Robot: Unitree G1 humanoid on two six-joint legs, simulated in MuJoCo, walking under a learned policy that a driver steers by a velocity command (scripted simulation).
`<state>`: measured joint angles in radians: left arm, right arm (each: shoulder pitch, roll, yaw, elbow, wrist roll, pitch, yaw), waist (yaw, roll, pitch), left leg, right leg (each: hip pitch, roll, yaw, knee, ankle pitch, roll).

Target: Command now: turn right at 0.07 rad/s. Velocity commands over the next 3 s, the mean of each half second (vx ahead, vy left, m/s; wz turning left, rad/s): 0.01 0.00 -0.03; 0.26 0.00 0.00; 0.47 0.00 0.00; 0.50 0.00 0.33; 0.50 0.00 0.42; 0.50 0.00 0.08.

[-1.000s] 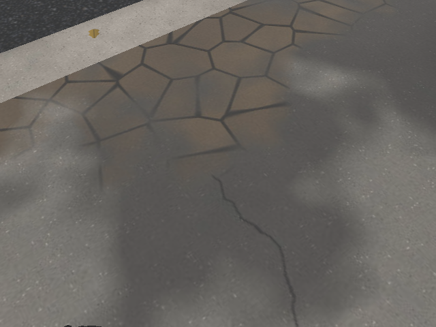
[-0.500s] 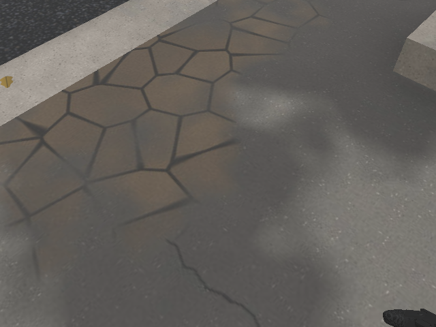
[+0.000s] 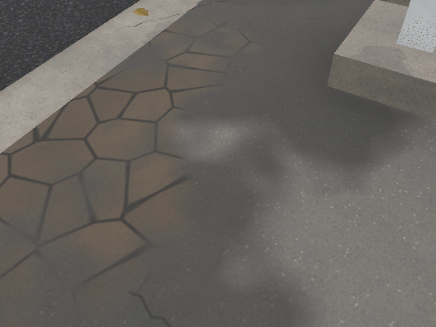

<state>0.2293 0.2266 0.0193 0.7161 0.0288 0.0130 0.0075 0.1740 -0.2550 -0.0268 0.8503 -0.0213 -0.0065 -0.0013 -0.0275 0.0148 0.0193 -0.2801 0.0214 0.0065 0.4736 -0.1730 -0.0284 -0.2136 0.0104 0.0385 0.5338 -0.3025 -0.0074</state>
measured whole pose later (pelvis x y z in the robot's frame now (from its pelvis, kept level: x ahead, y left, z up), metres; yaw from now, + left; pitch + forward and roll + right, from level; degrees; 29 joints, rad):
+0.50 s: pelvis +0.03 -0.01 +0.00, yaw +1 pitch -2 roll +0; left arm 0.26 0.23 0.03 0.86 0.01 0.00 0.02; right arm 0.13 -0.25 -0.04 1.05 0.00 0.01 -0.04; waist -0.01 0.00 0.03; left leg -0.23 0.04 -0.01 0.47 -0.22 -0.04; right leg -0.13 0.03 0.02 0.48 -0.32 -0.02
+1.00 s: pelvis +0.14 +0.05 +0.01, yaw +1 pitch +0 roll -1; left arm 0.23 0.29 0.07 0.89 -0.03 -0.08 0.00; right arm 0.35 -0.22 -0.03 1.10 0.00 -0.10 0.02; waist -0.04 -0.04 0.00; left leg -0.08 -0.03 0.04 0.33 -0.25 0.06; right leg -0.51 -0.07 0.01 1.06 -0.23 -0.04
